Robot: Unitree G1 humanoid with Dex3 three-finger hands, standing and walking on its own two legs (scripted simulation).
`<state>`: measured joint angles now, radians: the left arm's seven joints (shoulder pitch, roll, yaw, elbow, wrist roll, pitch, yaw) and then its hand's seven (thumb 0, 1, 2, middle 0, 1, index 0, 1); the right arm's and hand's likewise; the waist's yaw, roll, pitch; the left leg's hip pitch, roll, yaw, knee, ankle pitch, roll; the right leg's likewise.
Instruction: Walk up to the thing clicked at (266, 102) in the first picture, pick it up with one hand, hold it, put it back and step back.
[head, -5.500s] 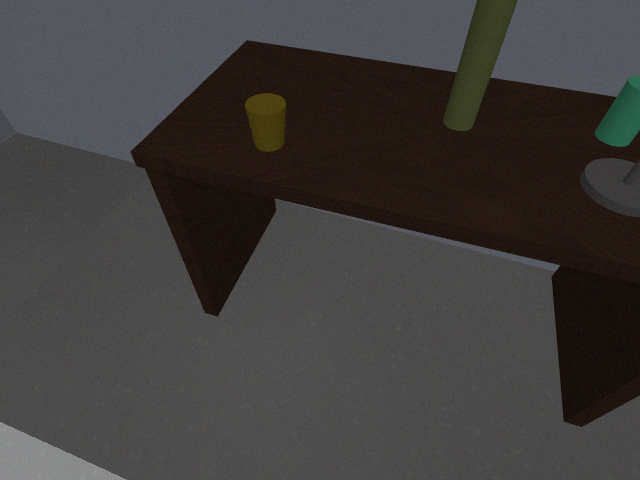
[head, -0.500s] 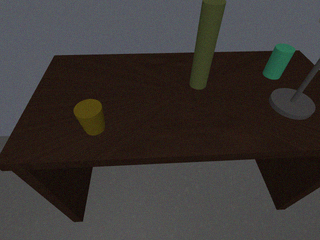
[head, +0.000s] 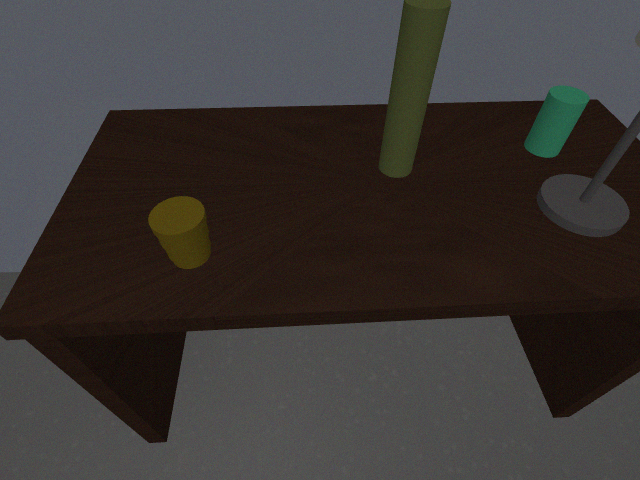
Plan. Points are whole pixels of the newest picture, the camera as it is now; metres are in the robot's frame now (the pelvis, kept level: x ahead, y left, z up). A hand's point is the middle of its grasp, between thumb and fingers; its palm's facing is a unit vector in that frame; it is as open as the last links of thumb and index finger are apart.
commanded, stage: stand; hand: left
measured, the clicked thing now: (184, 235) +0.50 +0.23 -0.01
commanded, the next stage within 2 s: rise first in 0.54 s
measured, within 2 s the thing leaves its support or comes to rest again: neither
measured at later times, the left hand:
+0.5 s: hand out of the picture +0.08 +0.25 -0.16, palm faces -0.04 -0.94 -0.35, open 7.4 cm
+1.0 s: hand (139, 445) +0.20 +0.25 -0.10, palm faces +0.20 -0.92 -0.33, open 13.5 cm
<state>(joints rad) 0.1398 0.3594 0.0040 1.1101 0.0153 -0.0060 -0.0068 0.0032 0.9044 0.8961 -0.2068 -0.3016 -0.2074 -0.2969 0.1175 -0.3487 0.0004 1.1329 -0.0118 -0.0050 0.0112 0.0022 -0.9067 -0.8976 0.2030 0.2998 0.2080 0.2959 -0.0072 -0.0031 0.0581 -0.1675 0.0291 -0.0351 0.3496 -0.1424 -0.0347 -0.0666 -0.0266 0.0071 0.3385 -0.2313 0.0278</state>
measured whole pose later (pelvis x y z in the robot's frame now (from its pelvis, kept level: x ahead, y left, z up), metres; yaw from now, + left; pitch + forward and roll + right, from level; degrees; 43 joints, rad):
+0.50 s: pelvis +0.01 +0.00 +0.00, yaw +0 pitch -2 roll +0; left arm 0.13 0.36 0.00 1.11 0.01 -0.01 0.00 0.00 0.90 0.90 -0.21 -0.30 -0.21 -0.30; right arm 0.10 -0.35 0.00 1.12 -0.01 -0.01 0.01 0.00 -0.91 -0.90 0.20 0.30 0.21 0.30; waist 0.00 -0.01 0.06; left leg -0.16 0.03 -0.03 0.35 -0.16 -0.03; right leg -0.06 -0.03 0.01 0.34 -0.24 0.03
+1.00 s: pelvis +0.01 +0.00 -0.01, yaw -1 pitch +2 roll +0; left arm 0.16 0.30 0.15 0.67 -0.04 -0.07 0.06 0.00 0.17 0.26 -0.08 -0.08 -0.08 -0.07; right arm 0.15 -0.25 -0.09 0.75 0.05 -0.06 -0.05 0.00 -0.13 -0.27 0.06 0.07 0.07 0.07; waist 0.01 0.00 -0.02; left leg -0.28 0.03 -0.01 0.44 -0.20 -0.04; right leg -0.19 -0.02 0.03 0.45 -0.29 0.03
